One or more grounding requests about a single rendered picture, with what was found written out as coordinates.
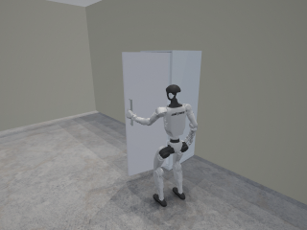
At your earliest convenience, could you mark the fridge door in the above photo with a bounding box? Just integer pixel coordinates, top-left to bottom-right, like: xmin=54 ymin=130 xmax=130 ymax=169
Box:
xmin=122 ymin=52 xmax=169 ymax=176

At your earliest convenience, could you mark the robot right forearm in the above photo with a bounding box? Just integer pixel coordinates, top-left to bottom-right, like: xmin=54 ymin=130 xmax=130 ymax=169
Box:
xmin=188 ymin=127 xmax=198 ymax=139

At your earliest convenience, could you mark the robot right hand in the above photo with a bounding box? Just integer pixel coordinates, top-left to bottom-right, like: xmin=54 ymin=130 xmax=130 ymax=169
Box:
xmin=184 ymin=135 xmax=194 ymax=147

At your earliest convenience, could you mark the robot torso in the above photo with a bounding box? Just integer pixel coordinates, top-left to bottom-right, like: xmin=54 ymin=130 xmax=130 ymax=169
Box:
xmin=163 ymin=103 xmax=186 ymax=154

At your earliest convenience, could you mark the handle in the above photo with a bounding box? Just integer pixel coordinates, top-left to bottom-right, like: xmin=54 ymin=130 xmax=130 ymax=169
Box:
xmin=129 ymin=99 xmax=133 ymax=126

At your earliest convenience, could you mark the right robot upper arm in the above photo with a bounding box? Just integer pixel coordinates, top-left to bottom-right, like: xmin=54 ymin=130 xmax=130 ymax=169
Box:
xmin=183 ymin=103 xmax=198 ymax=129

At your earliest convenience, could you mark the robot left forearm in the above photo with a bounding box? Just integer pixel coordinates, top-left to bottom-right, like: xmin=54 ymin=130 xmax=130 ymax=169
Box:
xmin=130 ymin=114 xmax=149 ymax=126

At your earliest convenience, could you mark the robot left hand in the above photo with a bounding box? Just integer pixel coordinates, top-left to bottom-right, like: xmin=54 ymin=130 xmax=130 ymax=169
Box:
xmin=126 ymin=108 xmax=137 ymax=119

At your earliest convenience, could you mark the left robot upper arm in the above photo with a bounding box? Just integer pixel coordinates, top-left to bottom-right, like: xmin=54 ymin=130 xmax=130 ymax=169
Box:
xmin=146 ymin=106 xmax=168 ymax=126

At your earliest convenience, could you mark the robot left shin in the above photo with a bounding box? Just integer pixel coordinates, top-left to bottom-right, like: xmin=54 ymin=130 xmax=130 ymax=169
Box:
xmin=153 ymin=170 xmax=164 ymax=200

